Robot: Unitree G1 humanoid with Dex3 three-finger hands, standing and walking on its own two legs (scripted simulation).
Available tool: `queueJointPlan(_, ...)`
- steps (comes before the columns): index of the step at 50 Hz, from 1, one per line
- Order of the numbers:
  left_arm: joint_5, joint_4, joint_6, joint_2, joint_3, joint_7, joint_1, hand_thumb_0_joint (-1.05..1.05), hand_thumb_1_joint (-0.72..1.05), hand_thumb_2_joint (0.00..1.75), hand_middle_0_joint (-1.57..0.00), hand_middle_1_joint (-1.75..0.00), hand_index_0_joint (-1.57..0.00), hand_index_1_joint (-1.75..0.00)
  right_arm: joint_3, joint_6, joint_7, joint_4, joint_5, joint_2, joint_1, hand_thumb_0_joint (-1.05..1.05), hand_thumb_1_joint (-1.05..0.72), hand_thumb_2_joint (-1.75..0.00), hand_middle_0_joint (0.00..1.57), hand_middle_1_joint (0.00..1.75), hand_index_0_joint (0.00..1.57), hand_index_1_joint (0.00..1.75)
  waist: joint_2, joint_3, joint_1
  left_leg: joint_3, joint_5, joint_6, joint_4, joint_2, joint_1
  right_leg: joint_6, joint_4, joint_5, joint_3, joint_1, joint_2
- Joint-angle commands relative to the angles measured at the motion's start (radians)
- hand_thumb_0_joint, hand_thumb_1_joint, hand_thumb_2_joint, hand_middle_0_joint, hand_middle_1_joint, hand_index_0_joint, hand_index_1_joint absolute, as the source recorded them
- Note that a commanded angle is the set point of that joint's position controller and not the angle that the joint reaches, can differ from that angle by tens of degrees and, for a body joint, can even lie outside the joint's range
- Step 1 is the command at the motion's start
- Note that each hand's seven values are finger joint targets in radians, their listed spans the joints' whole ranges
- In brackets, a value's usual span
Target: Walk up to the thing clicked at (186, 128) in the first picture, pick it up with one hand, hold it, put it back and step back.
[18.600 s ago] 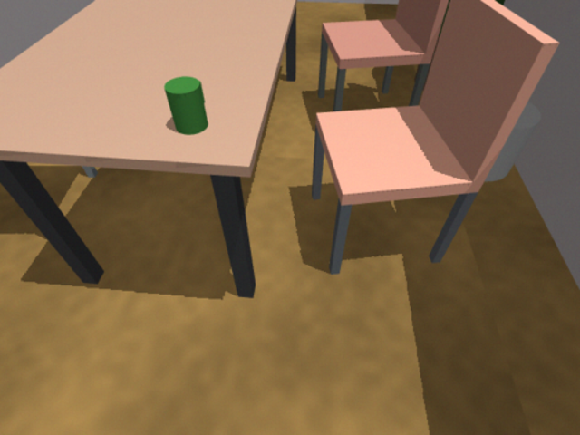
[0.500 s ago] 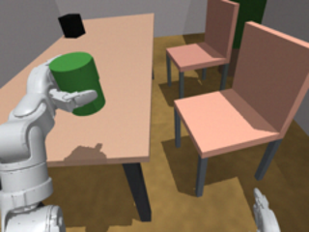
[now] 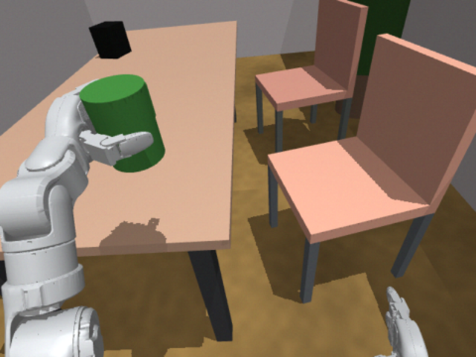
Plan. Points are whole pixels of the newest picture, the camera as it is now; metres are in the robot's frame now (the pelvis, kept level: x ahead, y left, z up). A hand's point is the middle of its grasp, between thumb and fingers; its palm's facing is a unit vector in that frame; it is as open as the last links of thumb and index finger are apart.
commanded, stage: hold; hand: left
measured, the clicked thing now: (132, 118) +0.36 +0.15 +0.30
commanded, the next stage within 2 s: crouch in 0.08 s
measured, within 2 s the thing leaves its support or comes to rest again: neither
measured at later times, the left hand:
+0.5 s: hand (130, 142) +0.38 +0.17 +0.25, palm faces +0.17 -0.99 +0.00, open 11.2 cm
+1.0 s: hand (139, 153) +0.45 +0.20 +0.18, palm faces +0.20 -0.98 -0.01, open 11.2 cm
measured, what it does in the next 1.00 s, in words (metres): stands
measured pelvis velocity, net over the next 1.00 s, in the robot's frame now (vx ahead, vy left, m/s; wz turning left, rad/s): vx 0.00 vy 0.01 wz -0.02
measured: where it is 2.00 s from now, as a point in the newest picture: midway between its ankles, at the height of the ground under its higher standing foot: outside the picture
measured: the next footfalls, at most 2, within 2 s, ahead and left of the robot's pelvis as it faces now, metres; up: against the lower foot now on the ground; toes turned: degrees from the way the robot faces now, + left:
none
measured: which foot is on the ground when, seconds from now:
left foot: down 0.00-1.00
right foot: down 0.00-1.00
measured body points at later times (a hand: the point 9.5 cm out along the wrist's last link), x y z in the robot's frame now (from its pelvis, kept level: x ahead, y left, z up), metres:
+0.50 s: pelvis -0.01 +0.00 +0.00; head -0.04 -0.03 +0.45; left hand +0.36 +0.22 +0.25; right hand +0.17 -0.25 -0.07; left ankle +0.08 +0.14 -0.72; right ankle -0.02 -0.15 -0.72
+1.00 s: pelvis +0.00 +0.01 +0.00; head +0.01 +0.00 +0.45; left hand +0.43 +0.25 +0.18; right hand +0.15 -0.24 -0.07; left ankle +0.08 +0.14 -0.72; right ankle -0.02 -0.15 -0.72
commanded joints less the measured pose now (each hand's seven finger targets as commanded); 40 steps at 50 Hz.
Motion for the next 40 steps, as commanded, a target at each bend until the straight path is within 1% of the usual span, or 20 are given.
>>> queueJointPlan(1,-0.009,-0.270,-0.125,0.244,0.108,0.015,-0.562,0.00,0.05,1.30,-1.26,-1.46,-1.28,-1.46,-0.048,-0.061,0.002,-0.173,0.007,-0.115,-0.117,0.00,0.52,-0.06,0.05,0.05,0.05,0.05,-0.057,-0.219,0.007,0.041,0.055,0.031,-0.065,-0.032,0.276,-0.026,-0.150,0.159,-0.093,-0.151,0.045)
queueJointPlan(4,-0.006,-0.249,-0.132,0.257,0.115,0.019,-0.580,0.00,0.02,1.30,-1.26,-1.46,-1.28,-1.46,-0.057,-0.065,0.000,-0.183,0.004,-0.124,-0.129,0.00,0.51,-0.06,0.05,0.05,0.05,0.05,-0.084,-0.220,-0.005,0.042,0.061,0.036,-0.060,-0.031,0.278,-0.022,-0.149,0.167,-0.088,-0.146,0.044)
queueJointPlan(5,-0.004,-0.261,-0.135,0.259,0.118,0.018,-0.572,0.00,0.03,1.30,-1.26,-1.46,-1.28,-1.47,-0.047,-0.061,0.003,-0.177,0.004,-0.115,-0.130,0.00,0.51,-0.06,0.05,0.05,0.05,0.05,-0.068,-0.233,0.008,0.039,0.063,0.033,-0.062,-0.030,0.273,-0.025,-0.147,0.167,-0.090,-0.140,0.045)
queueJointPlan(7,-0.007,-0.211,-0.129,0.219,0.095,0.016,-0.529,0.00,0.01,1.29,-1.25,-1.45,-1.27,-1.45,-0.032,-0.061,0.005,-0.192,0.007,-0.102,-0.142,0.00,0.51,-0.06,0.05,0.05,0.05,0.05,-0.078,-0.197,0.011,0.041,0.052,0.033,-0.064,-0.031,0.256,-0.026,-0.153,0.154,-0.092,-0.147,0.044)
queueJointPlan(9,-0.008,-0.230,-0.132,0.223,0.092,0.010,-0.531,0.00,0.07,1.36,-1.30,-1.49,-1.30,-1.51,-0.036,-0.061,0.005,-0.182,0.005,-0.108,-0.139,0.00,0.51,-0.07,0.05,0.05,0.05,0.05,-0.072,-0.206,0.007,0.042,0.049,0.035,-0.063,-0.032,0.258,-0.025,-0.148,0.156,-0.088,-0.142,0.042)
queueJointPlan(10,-0.003,-0.260,-0.134,0.231,0.085,0.007,-0.546,0.00,0.08,1.29,-1.29,-1.45,-1.31,-1.45,-0.041,-0.060,0.006,-0.170,0.005,-0.111,-0.141,0.00,0.55,-0.05,0.05,0.05,0.05,0.05,-0.033,-0.210,0.009,0.042,0.045,0.031,-0.065,-0.033,0.268,-0.030,-0.148,0.149,-0.086,-0.156,0.042)
queueJointPlan(13,0.001,-0.188,-0.126,0.195,0.056,0.005,-0.524,0.00,0.10,1.31,-1.33,-1.47,-1.34,-1.48,-0.041,-0.064,0.005,-0.154,0.001,-0.113,-0.154,0.00,0.56,-0.05,0.05,0.05,0.05,0.05,-0.057,-0.182,-0.001,0.040,0.014,0.031,-0.073,-0.031,0.253,-0.029,-0.155,0.124,-0.087,-0.171,0.044)
queueJointPlan(14,-0.003,-0.194,-0.132,0.211,0.071,0.007,-0.545,0.00,0.10,1.30,-1.32,-1.45,-1.33,-1.46,-0.042,-0.065,0.004,-0.140,0.001,-0.112,-0.160,0.00,0.56,-0.05,0.05,0.05,0.05,0.05,-0.054,-0.189,0.005,0.041,0.019,0.033,-0.071,-0.034,0.252,-0.027,-0.159,0.129,-0.085,-0.167,0.042)
queueJointPlan(17,-0.006,-0.088,-0.142,0.198,0.064,0.011,-0.539,0.00,0.08,1.30,-1.34,-1.47,-1.35,-1.48,-0.036,-0.070,-0.005,-0.126,-0.005,-0.114,-0.158,0.00,0.56,-0.05,0.05,0.05,0.05,0.05,-0.095,-0.163,-0.016,0.042,0.007,0.040,-0.072,-0.034,0.241,-0.021,-0.164,0.128,-0.081,-0.174,0.040)
queueJointPlan(18,0.002,-0.119,-0.158,0.214,0.061,0.014,-0.581,0.00,0.10,1.31,-1.32,-1.46,-1.34,-1.47,-0.038,-0.071,-0.009,-0.127,-0.006,-0.118,-0.154,0.00,0.56,-0.05,0.05,0.05,0.05,0.05,-0.092,-0.190,-0.019,0.040,0.013,0.040,-0.071,-0.035,0.256,-0.021,-0.163,0.133,-0.080,-0.184,0.040)
queueJointPlan(19,0.006,-0.019,-0.163,0.200,0.054,0.016,-0.558,0.00,0.11,1.30,-1.32,-1.45,-1.33,-1.46,-0.038,-0.075,-0.017,-0.132,-0.009,-0.123,-0.156,0.00,0.56,-0.05,0.05,0.05,0.05,0.05,-0.143,-0.160,-0.032,0.042,0.001,0.044,-0.068,-0.036,0.246,-0.015,-0.171,0.123,-0.076,-0.194,0.038)
queueJointPlan(20,0.017,-0.012,-0.183,0.202,0.036,0.019,-0.577,0.00,0.10,1.28,-1.31,-1.44,-1.32,-1.44,-0.028,-0.079,-0.018,-0.110,-0.012,-0.117,-0.152,0.00,0.56,-0.05,0.05,0.05,0.05,0.05,-0.138,-0.148,-0.028,0.039,-0.011,0.044,-0.072,-0.037,0.229,-0.019,-0.170,0.109,-0.076,-0.204,0.037)
queueJointPlan(24,0.026,0.078,-0.284,0.256,0.069,0.016,-0.655,0.00,0.10,1.27,-1.29,-1.42,-1.31,-1.43,-0.032,-0.094,-0.037,-0.093,-0.020,-0.119,-0.116,0.00,0.56,-0.05,0.05,0.05,0.05,0.05,-0.133,-0.185,-0.045,0.037,-0.019,0.044,-0.061,-0.037,0.243,-0.014,-0.165,0.110,-0.066,-0.218,0.028)
queueJointPlan(26,0.041,0.082,-0.344,0.248,0.045,0.020,-0.690,0.00,0.13,1.26,-1.28,-1.41,-1.29,-1.42,-0.012,-0.105,-0.041,-0.122,-0.024,-0.105,-0.129,0.00,0.56,-0.05,0.05,0.05,0.05,0.05,-0.091,-0.230,-0.040,0.032,-0.010,0.036,-0.060,-0.033,0.272,-0.023,-0.150,0.122,-0.078,-0.229,0.032)
queueJointPlan(31,0.057,0.147,-0.479,0.310,0.081,0.014,-0.724,0.00,0.11,1.29,-1.28,-1.43,-1.29,-1.44,-0.023,-0.119,-0.049,-0.110,-0.035,-0.116,-0.119,0.00,0.55,-0.05,0.05,0.05,0.05,0.05,-0.007,-0.307,-0.040,0.025,0.039,0.027,-0.038,-0.019,0.296,-0.032,-0.122,0.168,-0.078,-0.213,0.040)
queueJointPlan(32,0.064,0.150,-0.502,0.286,0.055,0.011,-0.734,0.00,0.12,1.29,-1.28,-1.43,-1.29,-1.44,-0.007,-0.125,-0.046,-0.130,-0.037,-0.102,-0.142,0.00,0.55,-0.05,0.05,0.05,0.05,0.05,0.008,-0.326,-0.042,0.021,0.059,0.026,-0.033,-0.018,0.309,-0.033,-0.117,0.180,-0.079,-0.211,0.040)
queueJointPlan(35,0.072,0.206,-0.566,0.305,0.062,0.009,-0.740,0.00,0.10,1.30,-1.28,-1.43,-1.29,-1.44,-0.005,-0.129,-0.046,-0.138,-0.041,-0.103,-0.173,0.00,0.54,-0.06,0.05,0.05,0.05,0.05,-0.001,-0.346,-0.043,0.027,0.079,0.030,-0.022,-0.019,0.294,-0.030,-0.118,0.202,-0.071,-0.191,0.041)
queueJointPlan(36,0.075,0.195,-0.587,0.311,0.055,0.009,-0.776,0.00,0.07,1.30,-1.29,-1.44,-1.30,-1.46,0.016,-0.130,-0.044,-0.135,-0.043,-0.083,-0.178,0.00,0.54,-0.06,0.05,0.05,0.05,0.05,0.017,-0.349,-0.042,0.025,0.083,0.028,-0.023,-0.017,0.298,-0.032,-0.115,0.201,-0.073,-0.194,0.043)
queueJointPlan(37,0.075,0.213,-0.606,0.323,0.062,0.007,-0.776,0.00,0.06,1.31,-1.29,-1.44,-1.30,-1.46,-0.006,-0.128,-0.046,-0.133,-0.044,-0.105,-0.176,0.00,0.54,-0.06,0.05,0.05,0.05,0.05,0.021,-0.368,-0.045,0.026,0.094,0.029,-0.019,-0.014,0.305,-0.032,-0.114,0.211,-0.071,-0.192,0.044)
queueJointPlan(40,0.079,0.343,-0.641,0.289,0.043,0.002,-0.715,0.00,0.04,1.32,-1.31,-1.47,-1.32,-1.49,-0.002,-0.126,-0.043,-0.122,-0.046,-0.101,-0.158,0.00,0.53,-0.06,0.05,0.05,0.05,0.05,-0.013,-0.307,-0.059,0.029,0.048,0.031,-0.033,-0.013,0.265,-0.031,-0.125,0.184,-0.071,-0.207,0.050)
